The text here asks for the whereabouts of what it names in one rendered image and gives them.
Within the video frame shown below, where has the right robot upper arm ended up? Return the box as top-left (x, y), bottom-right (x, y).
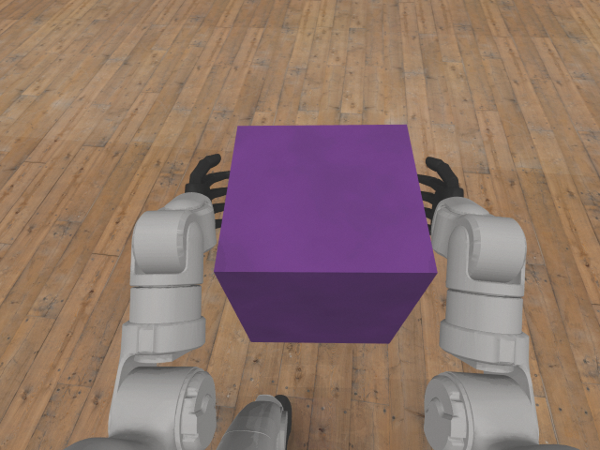
top-left (424, 371), bottom-right (579, 450)

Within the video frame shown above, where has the robot right forearm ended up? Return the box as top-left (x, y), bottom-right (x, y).
top-left (431, 197), bottom-right (539, 442)

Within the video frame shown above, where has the robot left thigh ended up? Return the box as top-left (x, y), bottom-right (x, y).
top-left (217, 401), bottom-right (288, 450)

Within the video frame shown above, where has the left robot hand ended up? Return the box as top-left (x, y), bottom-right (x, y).
top-left (185, 154), bottom-right (230, 229)

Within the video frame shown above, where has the left robot shin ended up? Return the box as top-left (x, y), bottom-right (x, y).
top-left (255, 395), bottom-right (282, 407)

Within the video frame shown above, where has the right robot hand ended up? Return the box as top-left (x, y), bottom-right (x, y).
top-left (417, 157), bottom-right (464, 235)

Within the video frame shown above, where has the left robot upper arm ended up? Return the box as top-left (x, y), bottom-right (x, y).
top-left (64, 367), bottom-right (217, 450)

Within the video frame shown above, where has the carton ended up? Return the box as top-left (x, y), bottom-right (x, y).
top-left (214, 125), bottom-right (438, 344)

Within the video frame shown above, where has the robot left forearm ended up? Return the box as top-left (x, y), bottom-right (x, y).
top-left (108, 192), bottom-right (217, 434)

